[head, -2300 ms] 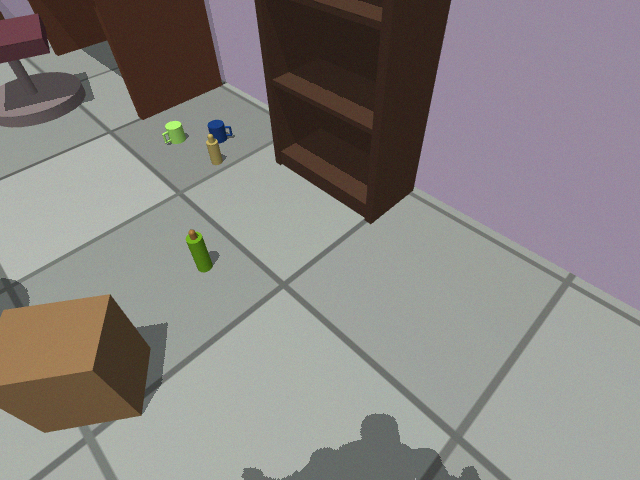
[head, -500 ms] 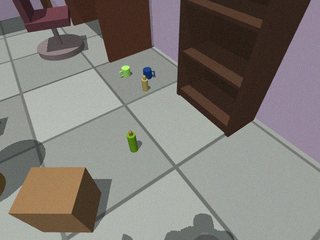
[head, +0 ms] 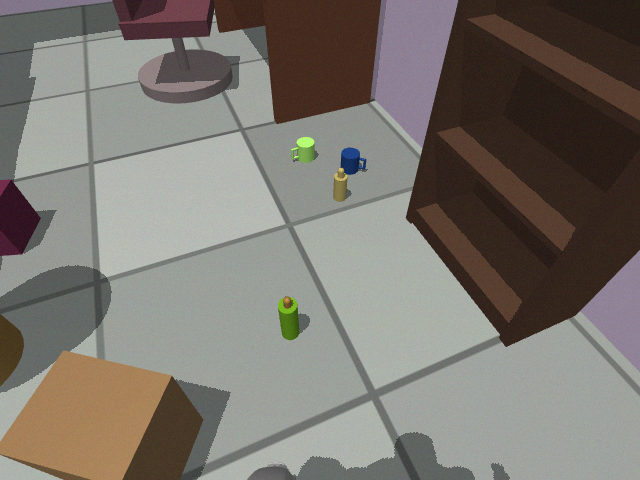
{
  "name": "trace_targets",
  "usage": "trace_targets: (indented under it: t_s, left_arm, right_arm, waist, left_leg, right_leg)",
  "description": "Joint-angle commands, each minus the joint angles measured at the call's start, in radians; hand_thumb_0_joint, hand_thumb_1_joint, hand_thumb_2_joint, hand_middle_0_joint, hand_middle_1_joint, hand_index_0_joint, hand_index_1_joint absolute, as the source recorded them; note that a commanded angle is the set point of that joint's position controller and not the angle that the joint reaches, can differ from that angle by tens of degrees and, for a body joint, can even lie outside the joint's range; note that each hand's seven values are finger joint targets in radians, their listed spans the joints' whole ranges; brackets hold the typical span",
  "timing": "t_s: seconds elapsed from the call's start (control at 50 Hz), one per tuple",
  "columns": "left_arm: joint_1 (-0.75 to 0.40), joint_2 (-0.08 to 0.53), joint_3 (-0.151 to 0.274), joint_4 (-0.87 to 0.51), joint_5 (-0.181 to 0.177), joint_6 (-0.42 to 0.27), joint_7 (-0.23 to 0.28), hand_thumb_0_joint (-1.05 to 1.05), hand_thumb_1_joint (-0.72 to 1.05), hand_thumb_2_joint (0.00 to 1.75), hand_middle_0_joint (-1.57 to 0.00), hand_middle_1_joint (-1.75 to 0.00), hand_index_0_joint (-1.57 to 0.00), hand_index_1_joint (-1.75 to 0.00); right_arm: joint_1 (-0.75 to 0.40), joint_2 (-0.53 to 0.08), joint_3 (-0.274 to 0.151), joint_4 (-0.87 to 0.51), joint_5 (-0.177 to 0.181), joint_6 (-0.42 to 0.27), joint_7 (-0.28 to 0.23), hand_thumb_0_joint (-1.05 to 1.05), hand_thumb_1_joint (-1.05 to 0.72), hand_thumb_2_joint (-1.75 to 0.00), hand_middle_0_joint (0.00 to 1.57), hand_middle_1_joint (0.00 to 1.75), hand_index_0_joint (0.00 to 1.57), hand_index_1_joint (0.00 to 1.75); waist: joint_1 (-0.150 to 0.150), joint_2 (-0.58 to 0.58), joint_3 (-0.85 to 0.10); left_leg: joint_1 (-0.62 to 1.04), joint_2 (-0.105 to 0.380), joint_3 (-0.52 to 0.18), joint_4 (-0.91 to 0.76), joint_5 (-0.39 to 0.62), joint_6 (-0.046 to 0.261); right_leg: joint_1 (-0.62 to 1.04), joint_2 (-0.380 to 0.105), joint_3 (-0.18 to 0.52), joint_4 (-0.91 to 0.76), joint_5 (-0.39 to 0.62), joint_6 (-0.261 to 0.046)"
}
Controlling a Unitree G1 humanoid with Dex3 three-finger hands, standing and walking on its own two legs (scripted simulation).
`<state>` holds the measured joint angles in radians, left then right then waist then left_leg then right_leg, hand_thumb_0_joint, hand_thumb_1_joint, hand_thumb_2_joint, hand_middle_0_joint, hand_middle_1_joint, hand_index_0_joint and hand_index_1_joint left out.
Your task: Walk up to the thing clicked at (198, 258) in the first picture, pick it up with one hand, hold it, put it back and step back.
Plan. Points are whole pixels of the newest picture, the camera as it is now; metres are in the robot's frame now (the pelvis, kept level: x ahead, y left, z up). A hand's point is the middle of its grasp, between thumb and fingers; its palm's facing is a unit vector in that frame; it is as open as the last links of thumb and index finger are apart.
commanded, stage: walk up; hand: left
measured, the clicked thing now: (288, 316) +0.69 +0.18 -0.65
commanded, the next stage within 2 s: none
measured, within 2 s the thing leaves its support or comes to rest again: neither
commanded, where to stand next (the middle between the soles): +0.36 -0.03 m, yaw -1 degrees
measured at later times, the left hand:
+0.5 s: hand (187, 390) +0.26 +0.25 -0.12, palm faces -0.09 -0.91 -0.42, open 7.4 cm
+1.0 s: hand (213, 364) +0.32 +0.23 -0.16, palm faces +0.00 -0.93 -0.37, open 7.4 cm
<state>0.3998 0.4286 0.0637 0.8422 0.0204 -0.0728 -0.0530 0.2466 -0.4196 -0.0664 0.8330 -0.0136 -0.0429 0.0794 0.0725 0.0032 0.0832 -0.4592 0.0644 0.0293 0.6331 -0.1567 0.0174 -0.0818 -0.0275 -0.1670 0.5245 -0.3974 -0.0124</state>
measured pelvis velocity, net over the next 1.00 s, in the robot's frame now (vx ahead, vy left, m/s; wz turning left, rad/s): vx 0.23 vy -0.04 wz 0.01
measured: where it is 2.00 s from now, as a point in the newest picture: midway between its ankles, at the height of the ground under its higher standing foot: outside the picture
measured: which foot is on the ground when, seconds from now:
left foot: up 0.00-0.02, down 0.04-0.52, up 0.54-0.92, down 0.94-1.00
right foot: down 0.00-0.06, up 0.08-0.46, down 0.48-1.00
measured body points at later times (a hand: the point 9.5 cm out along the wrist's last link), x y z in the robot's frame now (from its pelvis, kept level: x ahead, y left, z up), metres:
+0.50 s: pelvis +0.17 -0.03 -0.01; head +0.19 -0.06 +0.44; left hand +0.27 +0.29 -0.10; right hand +0.20 -0.36 -0.13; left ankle +0.13 +0.11 -0.73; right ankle +0.27 -0.15 -0.73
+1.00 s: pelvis +0.23 -0.04 -0.01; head +0.27 -0.03 +0.44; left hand +0.32 +0.28 -0.13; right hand +0.31 -0.35 -0.13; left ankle +0.28 +0.08 -0.73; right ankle +0.27 -0.15 -0.73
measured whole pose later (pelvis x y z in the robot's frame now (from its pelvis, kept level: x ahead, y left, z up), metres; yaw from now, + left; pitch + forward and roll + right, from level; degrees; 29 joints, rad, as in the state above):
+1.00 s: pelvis +0.23 -0.04 -0.01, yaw +1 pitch -3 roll +1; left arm 0.18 0.40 0.02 0.87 0.00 -0.01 0.02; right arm 0.21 -0.37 -0.04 0.92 -0.02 0.01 0.02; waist 0.02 -0.04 0.14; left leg -0.34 -0.02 0.02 0.66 -0.27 0.02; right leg -0.36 -0.06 -0.06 0.74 -0.38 -0.02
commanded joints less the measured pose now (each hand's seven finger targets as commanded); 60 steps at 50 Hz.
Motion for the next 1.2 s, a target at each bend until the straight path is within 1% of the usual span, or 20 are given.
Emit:
trace_targets:
  t_s: [0.0,0.02,0.04,0.06,0.16,0.28,0.36,0.44,0.48,0.5,0.52,0.54,0.6,0.72,0.84,0.9,0.96,0.98,1.14,1.18]
  left_arm:
    - [-0.047,0.222,0.05,-0.112,-0.006,-0.021,0.019,0.0,0.9,0.9,-0.2,-0.3,-0.2,-0.3]
    - [0.015,0.159,0.031,-0.11,-0.016,-0.015,0.024,0.0,0.9,0.9,-0.2,-0.3,-0.2,-0.3]
    - [0.062,0.086,0.014,-0.114,-0.021,-0.01,0.021,0.0,0.9,0.9,-0.2,-0.3,-0.2,-0.3]
    - [0.062,0.209,0.041,-0.092,-0.024,0.005,0.038,0.0,0.9,0.9,-0.2,-0.3,-0.2,-0.3]
    - [0.045,0.19,0.041,-0.042,-0.03,0.017,0.024,0.0,0.9,0.9,-0.2,-0.3,-0.2,-0.3]
    - [-0.052,0.158,0.04,-0.073,-0.015,0.018,-0.003,0.0,0.9,0.9,-0.2,-0.3,-0.2,-0.3]
    - [-0.125,0.154,0.045,-0.081,-0.013,0.005,-0.013,0.0,0.9,0.9,-0.2,-0.3,-0.2,-0.3]
    - [-0.02,0.174,0.063,-0.023,-0.008,-0.016,-0.001,0.0,0.9,0.9,-0.2,-0.3,-0.2,-0.3]
    - [0.126,0.271,0.103,0.01,0.004,-0.033,0.021,0.0,0.9,0.9,-0.2,-0.3,-0.2,-0.3]
    - [0.107,0.33,0.107,-0.026,0.001,-0.041,0.031,0.0,0.9,0.9,-0.2,-0.3,-0.2,-0.3]
    - [0.051,0.347,0.104,-0.031,-0.012,-0.034,0.027,0.0,0.9,0.9,-0.2,-0.3,-0.2,-0.3]
    - [0.017,0.327,0.099,-0.049,-0.018,-0.029,0.027,0.0,0.9,0.9,-0.2,-0.3,-0.2,-0.3]
    - [-0.064,0.228,0.055,-0.05,-0.031,-0.029,0.05,0.0,0.9,0.9,-0.2,-0.3,-0.2,-0.3]
    - [-0.119,0.192,0.036,-0.054,-0.01,-0.025,0.069,0.0,0.9,0.9,-0.2,-0.3,-0.2,-0.3]
    - [-0.158,0.224,0.037,-0.049,-0.019,0.011,0.076,0.0,0.9,0.9,-0.2,-0.3,-0.2,-0.3]
    - [-0.204,0.228,0.027,-0.055,-0.02,0.027,0.08,0.0,0.9,0.9,-0.2,-0.3,-0.2,-0.3]
    - [-0.134,0.131,-0.001,-0.023,-0.043,0.046,0.085,0.0,0.9,0.9,-0.2,-0.3,-0.2,-0.3]
    - [-0.147,0.166,0.008,0.016,-0.031,0.049,0.091,0.0,0.9,0.9,-0.2,-0.3,-0.2,-0.3]
    - [-0.122,0.129,0.003,0.108,-0.014,0.022,0.084,0.0,0.9,0.9,-0.2,-0.3,-0.2,-0.3]
    - [-0.125,0.164,0.008,0.112,0.004,0.003,0.094,0.0,0.9,0.9,-0.2,-0.3,-0.2,-0.3]
  right_arm:
    - [0.134,-0.203,-0.074,-0.048,-0.013,-0.045,-0.024,0.0,-0.9,-0.9,0.2,0.3,0.2,0.3]
    - [0.236,-0.263,-0.094,-0.03,-0.028,-0.051,-0.035,0.0,-0.9,-0.9,0.2,0.3,0.2,0.3]
    - [0.248,-0.33,-0.107,-0.061,-0.031,-0.056,-0.048,0.0,-0.9,-0.9,0.2,0.3,0.2,0.3]
    - [0.224,-0.348,-0.114,-0.084,0.003,-0.055,-0.052,0.0,-0.9,-0.9,0.2,0.3,0.2,0.3]
    - [0.101,-0.231,-0.06,-0.092,0.029,-0.067,-0.066,0.0,-0.9,-0.9,0.2,0.3,0.2,0.3]
    - [0.097,-0.243,-0.067,-0.112,0.009,-0.073,-0.061,0.0,-0.9,-0.9,0.2,0.3,0.2,0.3]
    - [0.093,-0.258,-0.068,-0.114,0.007,-0.061,-0.051,0.0,-0.9,-0.9,0.2,0.3,0.2,0.3]
    - [0.051,-0.236,-0.056,-0.136,0.009,-0.04,-0.049,0.0,-0.9,-0.9,0.2,0.3,0.2,0.3]
    - [0.126,-0.131,-0.017,-0.134,0.009,-0.038,-0.046,0.0,-0.9,-0.9,0.2,0.3,0.2,0.3]
    - [0.172,-0.1,-0.002,-0.136,0.011,-0.03,-0.044,0.0,-0.9,-0.9,0.2,0.3,0.2,0.3]
    - [0.141,-0.211,-0.032,-0.108,0.003,-0.017,-0.058,0.0,-0.9,-0.9,0.2,0.3,0.2,0.3]
    - [0.121,-0.238,-0.043,-0.092,-0.001,-0.016,-0.062,0.0,-0.9,-0.9,0.2,0.3,0.2,0.3]
    - [0.173,-0.176,-0.028,-0.018,0.021,0.006,-0.064,0.0,-0.9,-0.9,0.2,0.3,0.2,0.3]
    - [0.124,-0.12,-0.017,0.013,0.013,0.037,-0.07,0.0,-0.9,-0.9,0.2,0.3,0.2,0.3]
    - [0.024,-0.138,-0.022,0.014,0.006,0.042,-0.077,0.0,-0.9,-0.9,0.2,0.3,0.2,0.3]
    - [0.046,-0.169,-0.038,0.032,-0.007,0.035,-0.079,0.0,-0.9,-0.9,0.2,0.3,0.2,0.3]
    - [-0.067,-0.268,-0.049,-0.004,-0.012,0.018,-0.079,0.0,-0.9,-0.9,0.2,0.3,0.2,0.3]
    - [-0.084,-0.262,-0.049,0.004,-0.009,0.021,-0.074,0.0,-0.9,-0.9,0.2,0.3,0.2,0.3]
    - [-0.135,-0.186,-0.018,0.011,-0.003,0.042,-0.073,0.0,-0.9,-0.9,0.2,0.3,0.2,0.3]
    - [-0.146,-0.14,0.001,0.015,0.011,0.045,-0.071,0.0,-0.9,-0.9,0.2,0.3,0.2,0.3]
  waist:
    - [-0.134,0.047,-0.109]
    - [-0.17,0.22,-0.181]
    - [-0.149,0.369,-0.198]
    - [-0.154,0.207,-0.218]
    - [-0.071,0.094,-0.017]
    - [-0.09,0.158,0.005]
    - [-0.103,0.166,0.007]
    - [-0.027,0.063,-0.067]
    - [0.038,-0.26,-0.16]
    - [0.009,-0.334,-0.143]
    - [0.008,-0.238,-0.096]
    - [-0.006,-0.199,-0.044]
    - [-0.072,-0.143,-0.006]
    - [-0.08,-0.149,-0.057]
    - [-0.053,-0.164,-0.1]
    - [-0.088,-0.113,-0.113]
    - [-0.037,0.235,-0.114]
    - [-0.059,0.239,-0.119]
    - [-0.045,0.148,-0.167]
    - [-0.03,0.075,-0.182]
  left_leg:
    - [0.406,-0.046,0.013,-0.067,-0.054,0.052]
    - [0.541,0.045,-0.156,-0.177,-0.214,0.108]
    - [0.663,0.283,-0.582,-0.242,-0.239,0.171]
    - [0.654,0.374,-0.754,-0.311,-0.232,0.272]
    - [0.293,0.203,-0.242,-0.319,0.242,0.125]
    - [0.266,0.175,-0.121,-0.359,0.113,0.213]
    - [0.211,0.16,-0.115,-0.345,-0.042,0.198]
    - [0.125,0.151,-0.099,-0.15,-0.095,0.158]
    - [-0.034,0.009,0.026,0.298,-0.166,0.09]
    - [-0.204,-0.089,0.018,0.473,-0.358,0.033]
    - [-0.213,-0.047,-0.042,0.525,-0.37,0.027]
    - [-0.207,-0.008,-0.078,0.531,-0.349,0.022]
    - [-0.085,-0.003,-0.109,0.447,-0.212,0.008]
    - [0.05,-0.033,-0.084,0.26,-0.126,-0.031]
    - [0.142,-0.037,-0.032,0.105,-0.134,-0.006]
    - [0.257,-0.037,-0.053,-0.058,-0.088,0.033]
    - [0.273,0.244,-0.45,-0.275,0.026,0.203]
    - [0.185,0.273,-0.481,-0.281,-0.038,0.261]
    - [0.249,0.103,-0.224,-0.135,0.012,0.133]
    - [0.15,0.094,-0.2,-0.075,0.052,0.079]
  right_leg:
    - [-0.242,-0.204,0.121,0.12,0.39,-0.135]
    - [-0.341,-0.112,0.055,0.414,0.334,-0.091]
    - [-0.577,0.033,0.096,0.615,-0.146,-0.039]
    - [-0.61,0.014,0.179,0.69,-0.162,-0.05]
    - [-0.447,-0.056,0.274,0.585,0.051,-0.031]
    - [-0.447,-0.089,0.18,0.346,0.147,0.013]
    - [-0.346,-0.069,0.134,0.167,0.204,0.0]
    - [-0.067,-0.018,0.112,0.018,0.233,-0.014]
    - [0.172,-0.129,0.319,-0.134,-0.016,-0.054]
    - [0.19,-0.364,0.744,-0.275,-0.163,-0.127]
    - [0.1,-0.416,0.836,-0.293,-0.212,-0.222]
    - [0.014,-0.409,0.81,-0.298,-0.183,-0.248]
    - [-0.102,-0.233,0.397,-0.214,0.367,-0.094]
    - [-0.17,-0.197,0.208,-0.14,0.748,-0.15]
    - [-0.175,-0.259,0.268,-0.037,0.664,-0.175]
    - [-0.265,-0.266,0.308,0.044,0.424,-0.151]
    - [-0.358,0.019,0.12,0.292,-0.155,-0.019]
    - [-0.287,-0.021,0.173,0.363,-0.193,-0.015]
    - [-0.136,0.033,0.102,-0.062,0.083,0.003]
    - [0.004,-0.048,0.239,-0.145,0.144,-0.025]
